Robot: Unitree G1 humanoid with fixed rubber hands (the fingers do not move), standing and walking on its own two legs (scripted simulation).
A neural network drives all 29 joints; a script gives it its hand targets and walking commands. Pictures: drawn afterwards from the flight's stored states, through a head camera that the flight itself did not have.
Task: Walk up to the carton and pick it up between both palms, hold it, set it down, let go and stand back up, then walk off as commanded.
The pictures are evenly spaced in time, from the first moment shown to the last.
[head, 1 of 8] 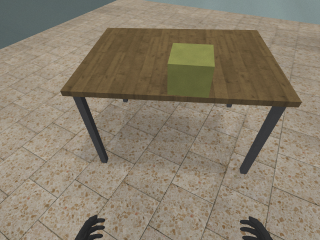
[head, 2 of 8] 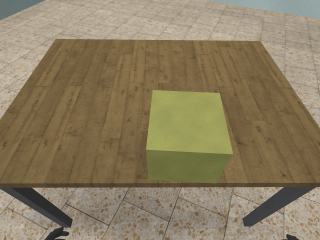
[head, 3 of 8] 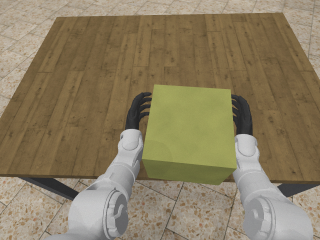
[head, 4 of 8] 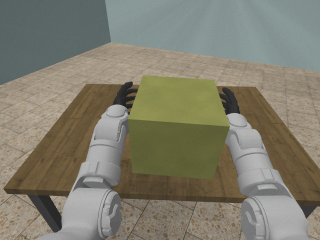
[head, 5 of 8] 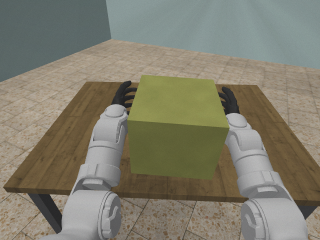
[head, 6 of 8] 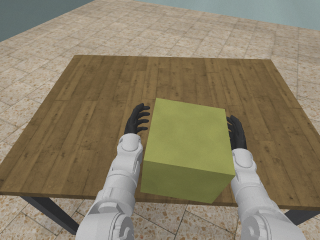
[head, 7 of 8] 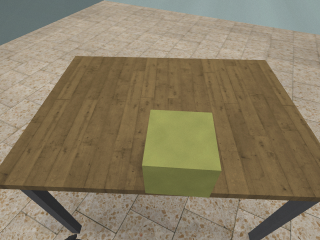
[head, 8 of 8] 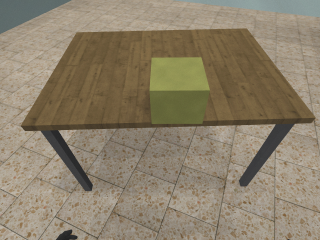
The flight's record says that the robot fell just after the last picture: no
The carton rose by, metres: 0.20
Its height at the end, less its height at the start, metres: +0.00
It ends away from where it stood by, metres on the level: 0.04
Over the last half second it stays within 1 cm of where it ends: yes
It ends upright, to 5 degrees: yes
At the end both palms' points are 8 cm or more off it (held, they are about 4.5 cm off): yes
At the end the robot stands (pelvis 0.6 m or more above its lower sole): yes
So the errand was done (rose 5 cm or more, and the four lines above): yes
